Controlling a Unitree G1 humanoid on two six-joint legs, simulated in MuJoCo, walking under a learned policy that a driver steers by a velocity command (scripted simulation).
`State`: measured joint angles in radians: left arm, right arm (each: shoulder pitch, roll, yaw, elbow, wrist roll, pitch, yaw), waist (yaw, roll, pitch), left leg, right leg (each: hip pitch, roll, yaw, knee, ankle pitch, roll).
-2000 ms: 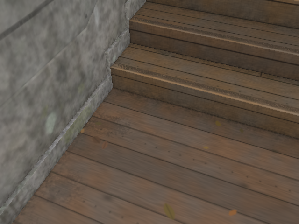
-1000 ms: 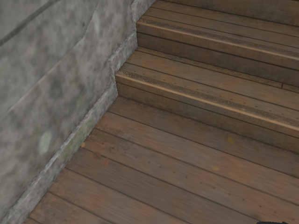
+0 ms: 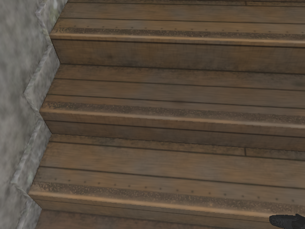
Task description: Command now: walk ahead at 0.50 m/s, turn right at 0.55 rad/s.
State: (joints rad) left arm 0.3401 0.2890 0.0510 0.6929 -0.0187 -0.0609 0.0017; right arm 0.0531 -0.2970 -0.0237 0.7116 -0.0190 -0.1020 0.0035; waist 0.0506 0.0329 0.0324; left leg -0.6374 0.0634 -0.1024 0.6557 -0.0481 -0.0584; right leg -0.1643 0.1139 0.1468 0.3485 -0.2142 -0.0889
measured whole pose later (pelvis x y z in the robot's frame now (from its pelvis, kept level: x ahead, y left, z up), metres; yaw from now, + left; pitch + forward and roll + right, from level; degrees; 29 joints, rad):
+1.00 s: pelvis +0.43 -0.08 +0.01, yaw -11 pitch +4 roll +4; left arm 0.49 0.13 -0.06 1.03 0.00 -0.03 0.03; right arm 0.02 -0.07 0.13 0.57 0.02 -0.02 0.01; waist 0.01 -0.01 -0.02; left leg -1.16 0.00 0.12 1.62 -0.25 0.05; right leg -0.04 -0.07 -0.14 0.16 -0.16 -0.03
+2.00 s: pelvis +0.91 -0.11 +0.32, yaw +20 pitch +2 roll -1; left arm 0.57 0.09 -0.01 0.97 0.04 -0.06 0.04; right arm 0.06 -0.09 0.07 0.65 0.02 -0.01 0.03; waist 0.12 0.05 -0.02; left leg -1.20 0.11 -0.06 1.83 -0.08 0.00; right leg -0.07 -0.11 -0.26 0.43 -0.37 0.03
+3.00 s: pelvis +1.47 +0.02 +0.64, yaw -11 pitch +2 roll +4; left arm 0.57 0.11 -0.02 0.94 0.01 -0.03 -0.03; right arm 0.00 -0.09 0.07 0.57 -0.04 -0.13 0.04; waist 0.05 0.01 -0.09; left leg -1.22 0.06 -0.04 2.10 -0.06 0.10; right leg -0.31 0.14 0.14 0.64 -0.34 -0.14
